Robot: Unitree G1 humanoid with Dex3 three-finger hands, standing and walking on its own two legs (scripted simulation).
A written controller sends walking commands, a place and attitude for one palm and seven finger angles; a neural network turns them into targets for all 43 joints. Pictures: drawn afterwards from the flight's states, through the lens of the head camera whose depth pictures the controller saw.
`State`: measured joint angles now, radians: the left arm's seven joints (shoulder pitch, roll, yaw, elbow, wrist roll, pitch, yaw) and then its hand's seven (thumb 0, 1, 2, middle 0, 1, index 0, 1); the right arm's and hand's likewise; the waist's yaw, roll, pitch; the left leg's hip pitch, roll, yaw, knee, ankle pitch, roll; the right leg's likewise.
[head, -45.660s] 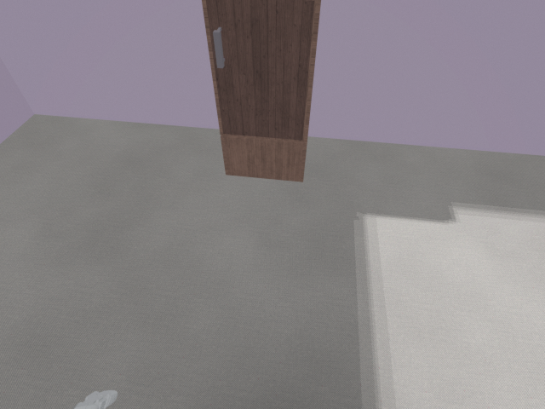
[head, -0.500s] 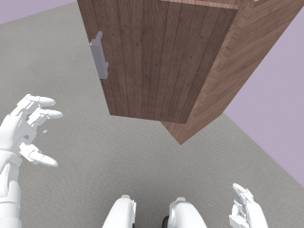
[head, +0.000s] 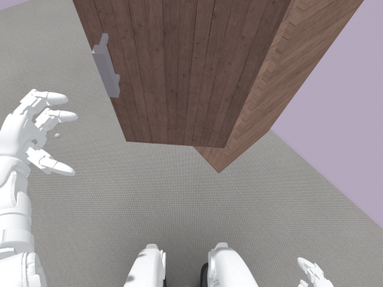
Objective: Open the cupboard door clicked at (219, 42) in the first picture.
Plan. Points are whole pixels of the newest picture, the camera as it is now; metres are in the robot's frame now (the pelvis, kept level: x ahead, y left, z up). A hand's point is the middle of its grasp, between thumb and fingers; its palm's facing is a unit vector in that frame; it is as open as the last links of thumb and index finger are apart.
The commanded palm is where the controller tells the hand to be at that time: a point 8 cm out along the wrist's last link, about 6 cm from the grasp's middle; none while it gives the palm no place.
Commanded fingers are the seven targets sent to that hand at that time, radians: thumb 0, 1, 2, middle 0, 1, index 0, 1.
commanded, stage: move the hooked fingers beside the handle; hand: left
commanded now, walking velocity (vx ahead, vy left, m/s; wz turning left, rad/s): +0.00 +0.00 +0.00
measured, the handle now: (109, 67) +0.57 +0.20 +0.05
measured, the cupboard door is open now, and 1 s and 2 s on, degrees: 47 47 47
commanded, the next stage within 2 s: slide the fingers in behind the handle in 1.68 s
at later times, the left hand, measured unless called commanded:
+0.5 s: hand (69, 104) +0.46 +0.26 +0.04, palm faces -0.03 -1.00 -0.02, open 14.0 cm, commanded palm +0.45 +0.31 +0.04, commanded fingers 0.00 -0.50 0.30 -0.30 -1.20 -0.30 -1.20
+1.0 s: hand (78, 79) +0.53 +0.26 +0.04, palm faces -0.04 -1.00 -0.04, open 14.0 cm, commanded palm +0.52 +0.30 +0.04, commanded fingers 0.00 -0.50 0.30 -0.30 -1.20 -0.30 -1.20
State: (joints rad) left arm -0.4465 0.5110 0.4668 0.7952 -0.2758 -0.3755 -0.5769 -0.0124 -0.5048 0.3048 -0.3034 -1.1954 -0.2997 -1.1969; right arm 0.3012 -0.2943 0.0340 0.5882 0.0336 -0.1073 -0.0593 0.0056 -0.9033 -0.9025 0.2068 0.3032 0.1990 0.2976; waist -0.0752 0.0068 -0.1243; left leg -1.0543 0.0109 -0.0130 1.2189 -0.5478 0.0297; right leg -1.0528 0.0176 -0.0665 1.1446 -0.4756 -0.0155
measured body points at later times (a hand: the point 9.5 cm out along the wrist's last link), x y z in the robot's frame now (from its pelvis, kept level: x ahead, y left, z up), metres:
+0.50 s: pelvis +0.00 +0.00 -0.01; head +0.15 +0.03 +0.41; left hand +0.46 +0.32 +0.05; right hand +0.05 -0.27 -0.11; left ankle +0.01 +0.10 -0.64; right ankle +0.04 -0.12 -0.64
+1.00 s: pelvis -0.01 +0.00 -0.03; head +0.18 +0.04 +0.38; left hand +0.53 +0.31 +0.05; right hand -0.01 -0.27 -0.12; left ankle +0.01 +0.10 -0.64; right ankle +0.04 -0.12 -0.64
